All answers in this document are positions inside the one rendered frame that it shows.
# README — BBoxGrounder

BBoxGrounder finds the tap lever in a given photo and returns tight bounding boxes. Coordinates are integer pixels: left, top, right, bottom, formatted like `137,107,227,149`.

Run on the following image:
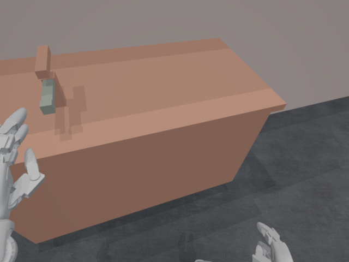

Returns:
39,79,56,115

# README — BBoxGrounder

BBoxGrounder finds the left robot hand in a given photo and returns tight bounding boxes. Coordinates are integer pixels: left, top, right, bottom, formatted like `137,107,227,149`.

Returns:
0,108,45,219

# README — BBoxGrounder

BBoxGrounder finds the counter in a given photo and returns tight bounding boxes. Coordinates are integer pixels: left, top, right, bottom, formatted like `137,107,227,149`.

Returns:
0,38,287,244

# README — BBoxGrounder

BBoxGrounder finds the robot left forearm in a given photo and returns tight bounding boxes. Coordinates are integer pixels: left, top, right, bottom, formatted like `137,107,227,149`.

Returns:
0,219,18,262

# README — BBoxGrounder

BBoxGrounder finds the right robot hand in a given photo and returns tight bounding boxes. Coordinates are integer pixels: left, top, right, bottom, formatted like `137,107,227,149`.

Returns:
252,222,293,262

